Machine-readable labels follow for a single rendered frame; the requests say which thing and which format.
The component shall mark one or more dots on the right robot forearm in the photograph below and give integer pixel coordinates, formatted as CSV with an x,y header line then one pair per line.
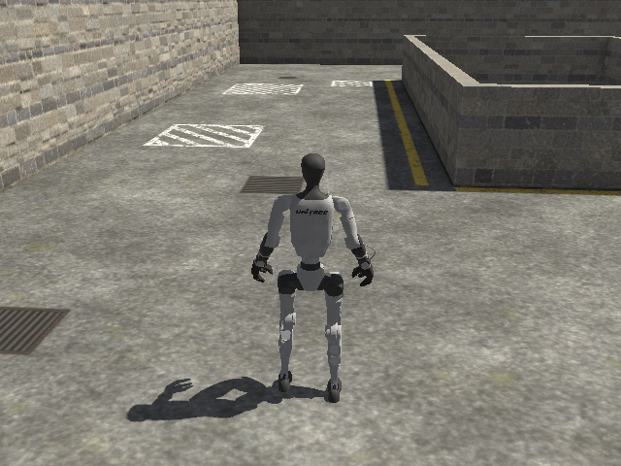
x,y
361,255

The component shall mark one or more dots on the robot left hand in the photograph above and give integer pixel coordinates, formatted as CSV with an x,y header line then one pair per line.
x,y
255,271

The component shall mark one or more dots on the left robot thigh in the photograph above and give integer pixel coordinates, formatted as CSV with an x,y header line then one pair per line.
x,y
287,285

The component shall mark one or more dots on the right robot upper arm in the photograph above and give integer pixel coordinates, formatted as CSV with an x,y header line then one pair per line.
x,y
342,206

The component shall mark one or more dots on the left robot forearm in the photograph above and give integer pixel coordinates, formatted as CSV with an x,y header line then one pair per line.
x,y
263,254

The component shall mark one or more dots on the robot right hand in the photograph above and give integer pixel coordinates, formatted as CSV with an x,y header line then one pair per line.
x,y
369,273

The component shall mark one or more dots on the left robot upper arm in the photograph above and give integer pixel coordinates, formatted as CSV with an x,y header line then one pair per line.
x,y
281,204

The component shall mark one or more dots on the robot torso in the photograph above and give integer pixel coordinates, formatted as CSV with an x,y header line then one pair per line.
x,y
311,225

